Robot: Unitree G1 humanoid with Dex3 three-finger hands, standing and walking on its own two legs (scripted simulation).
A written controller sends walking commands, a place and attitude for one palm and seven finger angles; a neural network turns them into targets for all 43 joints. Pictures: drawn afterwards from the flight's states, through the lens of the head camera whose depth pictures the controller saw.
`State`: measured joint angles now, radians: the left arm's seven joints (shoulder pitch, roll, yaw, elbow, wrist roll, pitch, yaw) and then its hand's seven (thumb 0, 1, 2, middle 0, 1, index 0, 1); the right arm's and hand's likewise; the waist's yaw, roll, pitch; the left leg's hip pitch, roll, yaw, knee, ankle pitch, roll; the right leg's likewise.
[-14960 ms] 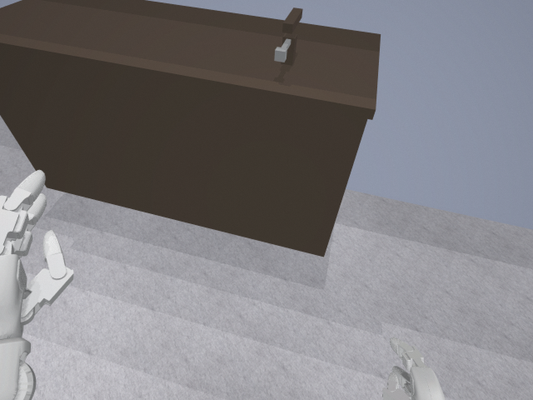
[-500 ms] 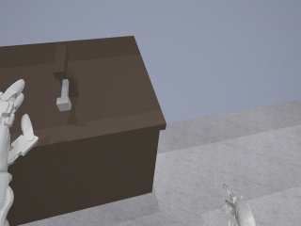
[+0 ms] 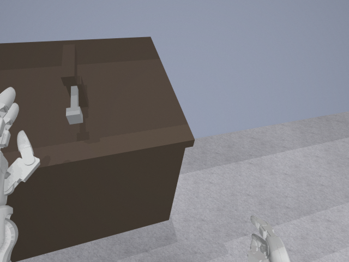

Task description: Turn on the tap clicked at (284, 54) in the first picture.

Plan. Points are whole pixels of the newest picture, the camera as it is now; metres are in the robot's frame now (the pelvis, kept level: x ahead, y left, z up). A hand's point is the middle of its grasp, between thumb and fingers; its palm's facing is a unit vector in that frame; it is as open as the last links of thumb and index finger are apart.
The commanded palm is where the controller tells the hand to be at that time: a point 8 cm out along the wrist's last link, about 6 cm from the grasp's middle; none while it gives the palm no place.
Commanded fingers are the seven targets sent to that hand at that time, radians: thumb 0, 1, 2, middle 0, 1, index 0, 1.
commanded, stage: come to a stop and stand still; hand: left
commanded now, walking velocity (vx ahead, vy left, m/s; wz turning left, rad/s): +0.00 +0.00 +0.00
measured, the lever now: (74, 115) +0.37 +0.28 +0.11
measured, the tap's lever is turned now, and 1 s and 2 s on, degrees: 0 0 0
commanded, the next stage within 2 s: look again from close up in 0.18 s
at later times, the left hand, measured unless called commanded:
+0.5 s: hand (54, 166) +0.22 +0.24 +0.15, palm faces +0.40 -0.85 -0.34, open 7.4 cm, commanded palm +0.17 +0.27 +0.18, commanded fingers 0.00 0.90 0.90 -0.20 -0.30 -0.20 -0.30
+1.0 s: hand (78, 170) +0.23 +0.21 +0.13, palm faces +0.24 -0.88 -0.41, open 7.4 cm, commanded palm +0.18 +0.26 +0.18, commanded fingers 0.00 0.90 0.90 -0.20 -0.30 -0.20 -0.30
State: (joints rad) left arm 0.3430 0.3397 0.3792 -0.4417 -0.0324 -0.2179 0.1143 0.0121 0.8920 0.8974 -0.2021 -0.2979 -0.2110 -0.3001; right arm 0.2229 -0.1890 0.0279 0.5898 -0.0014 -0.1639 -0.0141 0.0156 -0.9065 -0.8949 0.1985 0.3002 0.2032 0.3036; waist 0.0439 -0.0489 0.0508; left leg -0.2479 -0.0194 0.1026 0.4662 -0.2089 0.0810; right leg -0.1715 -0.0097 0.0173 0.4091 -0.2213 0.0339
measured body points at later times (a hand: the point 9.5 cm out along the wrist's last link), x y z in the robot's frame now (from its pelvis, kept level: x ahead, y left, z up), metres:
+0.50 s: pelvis +0.01 -0.01 +0.00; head +0.02 +0.00 +0.45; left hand +0.20 +0.28 +0.17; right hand +0.19 -0.23 -0.07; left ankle +0.03 +0.06 -0.74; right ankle +0.00 -0.15 -0.74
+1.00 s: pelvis +0.01 -0.01 +0.00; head +0.04 -0.01 +0.45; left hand +0.21 +0.25 +0.16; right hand +0.18 -0.25 -0.08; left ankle +0.03 +0.06 -0.74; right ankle +0.00 -0.15 -0.74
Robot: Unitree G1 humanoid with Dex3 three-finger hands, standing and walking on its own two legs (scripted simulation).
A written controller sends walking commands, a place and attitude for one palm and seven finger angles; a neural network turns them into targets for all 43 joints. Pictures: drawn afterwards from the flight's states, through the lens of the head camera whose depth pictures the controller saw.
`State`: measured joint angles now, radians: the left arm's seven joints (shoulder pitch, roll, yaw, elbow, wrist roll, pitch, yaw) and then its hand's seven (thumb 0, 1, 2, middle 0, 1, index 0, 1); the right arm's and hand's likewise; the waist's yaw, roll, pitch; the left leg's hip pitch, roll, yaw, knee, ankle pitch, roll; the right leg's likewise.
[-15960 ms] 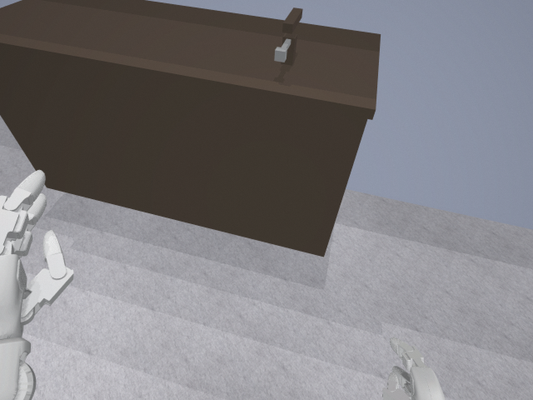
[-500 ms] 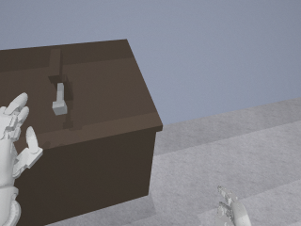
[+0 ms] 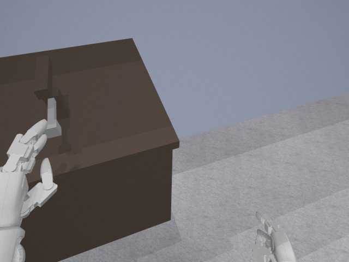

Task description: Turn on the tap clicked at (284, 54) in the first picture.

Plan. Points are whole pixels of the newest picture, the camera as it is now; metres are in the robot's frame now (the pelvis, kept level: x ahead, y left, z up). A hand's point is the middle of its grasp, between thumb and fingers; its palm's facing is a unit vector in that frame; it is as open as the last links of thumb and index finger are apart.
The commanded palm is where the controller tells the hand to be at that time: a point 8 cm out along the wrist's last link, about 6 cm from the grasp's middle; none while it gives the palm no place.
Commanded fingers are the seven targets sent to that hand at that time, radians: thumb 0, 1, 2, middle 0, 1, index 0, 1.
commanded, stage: come to a stop and stand still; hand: left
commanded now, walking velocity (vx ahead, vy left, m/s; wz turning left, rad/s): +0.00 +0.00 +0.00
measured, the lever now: (52, 128) +0.35 +0.30 +0.11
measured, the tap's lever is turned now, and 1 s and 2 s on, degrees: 0 0 0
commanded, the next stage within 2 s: look again from close up in 0.54 s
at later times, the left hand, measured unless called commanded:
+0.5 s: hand (22, 179) +0.21 +0.27 +0.15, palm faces +0.40 -0.84 -0.37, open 7.4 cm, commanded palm +0.16 +0.29 +0.17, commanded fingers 0.00 0.90 0.90 -0.20 -0.30 -0.20 -0.30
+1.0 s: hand (23, 184) +0.20 +0.27 +0.15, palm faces +0.41 -0.83 -0.37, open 7.4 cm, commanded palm +0.14 +0.29 +0.17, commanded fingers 0.00 0.90 0.90 -0.20 -0.30 -0.20 -0.30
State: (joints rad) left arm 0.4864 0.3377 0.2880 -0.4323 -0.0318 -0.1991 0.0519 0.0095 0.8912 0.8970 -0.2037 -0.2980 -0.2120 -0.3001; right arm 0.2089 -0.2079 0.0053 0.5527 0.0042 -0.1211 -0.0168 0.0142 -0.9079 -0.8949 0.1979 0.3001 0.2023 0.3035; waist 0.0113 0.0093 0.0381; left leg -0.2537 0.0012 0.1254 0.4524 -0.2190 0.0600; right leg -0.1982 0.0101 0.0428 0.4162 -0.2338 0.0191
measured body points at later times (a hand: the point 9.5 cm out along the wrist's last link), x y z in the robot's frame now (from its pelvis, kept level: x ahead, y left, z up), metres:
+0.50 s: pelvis +0.00 +0.01 +0.00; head +0.02 +0.04 +0.45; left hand +0.19 +0.32 +0.17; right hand +0.20 -0.20 -0.06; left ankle +0.02 +0.07 -0.74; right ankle -0.01 -0.14 -0.74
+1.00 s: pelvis -0.01 +0.01 +0.00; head +0.02 +0.02 +0.45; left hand +0.18 +0.31 +0.17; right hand +0.17 -0.21 -0.07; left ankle +0.02 +0.07 -0.74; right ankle -0.01 -0.14 -0.74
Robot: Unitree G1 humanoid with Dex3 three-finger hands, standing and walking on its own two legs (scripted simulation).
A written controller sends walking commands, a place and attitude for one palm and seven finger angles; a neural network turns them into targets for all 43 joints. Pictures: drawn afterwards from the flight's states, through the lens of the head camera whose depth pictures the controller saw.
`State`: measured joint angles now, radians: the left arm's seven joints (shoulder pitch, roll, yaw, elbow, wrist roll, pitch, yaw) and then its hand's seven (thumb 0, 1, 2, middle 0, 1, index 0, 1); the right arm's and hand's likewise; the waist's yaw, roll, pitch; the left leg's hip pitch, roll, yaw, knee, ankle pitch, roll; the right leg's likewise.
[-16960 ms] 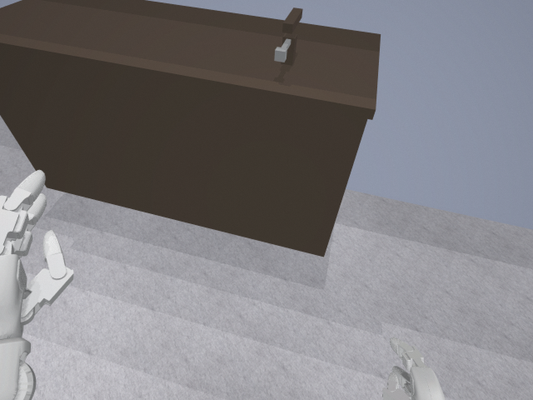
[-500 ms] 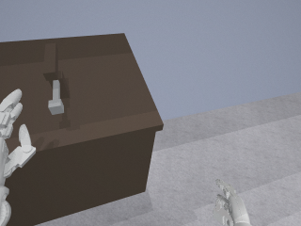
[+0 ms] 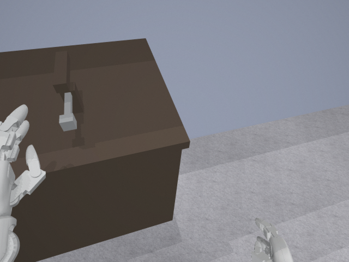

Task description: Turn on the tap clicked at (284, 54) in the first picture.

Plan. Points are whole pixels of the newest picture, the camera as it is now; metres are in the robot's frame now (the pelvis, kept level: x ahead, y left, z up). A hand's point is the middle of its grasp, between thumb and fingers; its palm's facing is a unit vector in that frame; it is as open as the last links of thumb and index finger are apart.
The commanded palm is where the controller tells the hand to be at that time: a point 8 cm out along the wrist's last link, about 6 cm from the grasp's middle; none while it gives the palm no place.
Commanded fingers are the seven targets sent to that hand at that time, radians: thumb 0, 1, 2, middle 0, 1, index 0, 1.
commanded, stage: turn the palm inward beside the body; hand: left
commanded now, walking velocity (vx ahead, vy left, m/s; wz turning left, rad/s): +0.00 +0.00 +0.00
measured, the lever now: (68, 122) +0.37 +0.28 +0.11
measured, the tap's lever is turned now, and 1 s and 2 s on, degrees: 0 0 0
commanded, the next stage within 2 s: none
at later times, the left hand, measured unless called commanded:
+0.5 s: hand (33, 200) +0.17 +0.23 +0.16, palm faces +0.58 -0.76 -0.29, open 7.4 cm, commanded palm +0.14 +0.26 +0.17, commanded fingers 0.00 0.90 0.90 -0.20 -0.30 -0.20 -0.30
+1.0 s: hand (50, 189) +0.20 +0.22 +0.15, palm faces +0.50 -0.83 -0.24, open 7.4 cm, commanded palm +0.15 +0.25 +0.17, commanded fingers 0.00 0.90 0.90 -0.20 -0.30 -0.20 -0.30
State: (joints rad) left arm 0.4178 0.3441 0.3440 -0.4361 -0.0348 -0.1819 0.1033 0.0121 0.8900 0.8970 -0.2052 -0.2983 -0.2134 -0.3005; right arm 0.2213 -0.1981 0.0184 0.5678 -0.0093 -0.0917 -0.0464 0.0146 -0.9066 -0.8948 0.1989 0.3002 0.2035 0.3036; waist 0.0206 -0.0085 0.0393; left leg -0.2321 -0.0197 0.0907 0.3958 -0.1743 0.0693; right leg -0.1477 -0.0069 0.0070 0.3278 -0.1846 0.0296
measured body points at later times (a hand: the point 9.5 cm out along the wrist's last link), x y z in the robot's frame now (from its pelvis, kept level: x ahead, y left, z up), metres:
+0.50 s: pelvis +0.00 -0.07 -0.02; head -0.02 -0.08 +0.43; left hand +0.14 +0.27 +0.18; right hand +0.22 -0.27 -0.09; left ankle +0.03 +0.07 -0.74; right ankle -0.01 -0.14 -0.75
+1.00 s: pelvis +0.03 -0.05 -0.02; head +0.01 -0.07 +0.43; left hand +0.17 +0.27 +0.16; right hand +0.24 -0.26 -0.10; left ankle +0.03 +0.07 -0.74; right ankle -0.01 -0.14 -0.74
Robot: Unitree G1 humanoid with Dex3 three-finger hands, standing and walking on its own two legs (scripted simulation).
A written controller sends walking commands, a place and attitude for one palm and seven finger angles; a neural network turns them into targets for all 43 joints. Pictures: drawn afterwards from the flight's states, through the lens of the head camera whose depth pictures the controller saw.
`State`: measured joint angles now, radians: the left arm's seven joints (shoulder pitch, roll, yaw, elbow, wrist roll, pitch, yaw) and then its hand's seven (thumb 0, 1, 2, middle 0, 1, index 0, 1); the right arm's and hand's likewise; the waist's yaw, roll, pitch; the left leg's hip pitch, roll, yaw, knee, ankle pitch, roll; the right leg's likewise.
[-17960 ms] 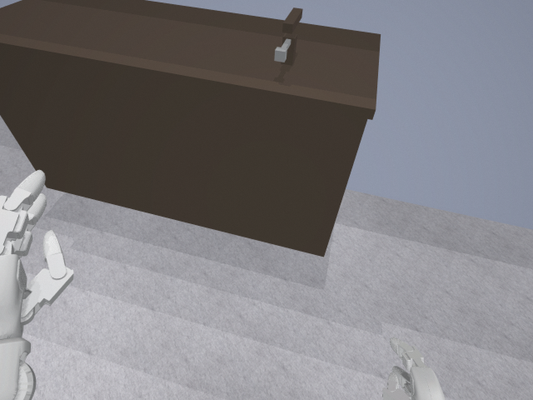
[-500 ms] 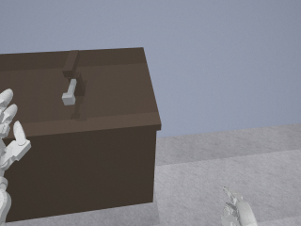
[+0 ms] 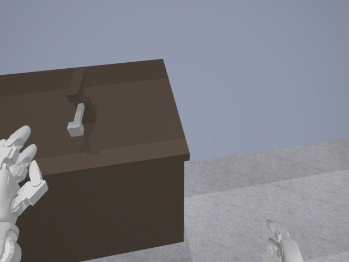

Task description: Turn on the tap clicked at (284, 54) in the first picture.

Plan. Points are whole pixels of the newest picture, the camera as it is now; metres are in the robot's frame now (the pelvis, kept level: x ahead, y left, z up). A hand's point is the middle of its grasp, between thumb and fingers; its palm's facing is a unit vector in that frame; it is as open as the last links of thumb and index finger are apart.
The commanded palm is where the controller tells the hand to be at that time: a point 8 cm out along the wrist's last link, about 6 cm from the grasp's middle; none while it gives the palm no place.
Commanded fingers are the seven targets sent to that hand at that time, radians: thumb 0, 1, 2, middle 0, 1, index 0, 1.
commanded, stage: turn the palm inward beside the body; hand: left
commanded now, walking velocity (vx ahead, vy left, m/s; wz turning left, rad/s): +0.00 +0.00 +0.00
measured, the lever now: (75, 128) +0.36 +0.30 +0.13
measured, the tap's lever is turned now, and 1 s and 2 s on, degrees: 0 0 0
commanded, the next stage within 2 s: reach beside the lever's end, fingers flat in 1.24 s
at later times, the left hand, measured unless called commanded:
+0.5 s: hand (29, 214) +0.13 +0.24 +0.17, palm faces +0.48 -0.87 -0.13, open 7.4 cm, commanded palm +0.08 +0.28 +0.19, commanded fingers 0.00 0.90 0.90 -0.20 -0.30 -0.20 -0.30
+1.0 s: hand (47, 201) +0.15 +0.23 +0.18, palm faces +0.47 -0.88 -0.11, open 7.4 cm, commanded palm +0.10 +0.27 +0.19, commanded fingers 0.00 0.90 0.90 -0.20 -0.30 -0.20 -0.30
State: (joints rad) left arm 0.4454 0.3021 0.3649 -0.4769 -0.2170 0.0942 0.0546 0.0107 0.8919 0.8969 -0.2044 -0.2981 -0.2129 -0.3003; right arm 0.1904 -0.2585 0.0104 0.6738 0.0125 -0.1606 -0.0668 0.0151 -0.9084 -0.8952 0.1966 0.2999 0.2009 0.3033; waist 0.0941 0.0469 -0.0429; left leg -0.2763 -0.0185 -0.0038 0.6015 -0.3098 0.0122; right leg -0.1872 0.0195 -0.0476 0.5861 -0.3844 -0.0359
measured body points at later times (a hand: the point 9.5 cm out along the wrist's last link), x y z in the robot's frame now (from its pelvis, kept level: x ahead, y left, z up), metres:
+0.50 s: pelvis -0.05 +0.00 +0.01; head -0.10 -0.02 +0.45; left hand +0.10 +0.29 +0.18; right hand +0.17 -0.18 -0.06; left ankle +0.01 +0.11 -0.73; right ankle -0.04 -0.09 -0.73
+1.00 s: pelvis -0.02 -0.01 +0.01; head -0.07 -0.04 +0.46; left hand +0.12 +0.27 +0.19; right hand +0.20 -0.20 -0.06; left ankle +0.01 +0.11 -0.73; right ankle -0.04 -0.09 -0.73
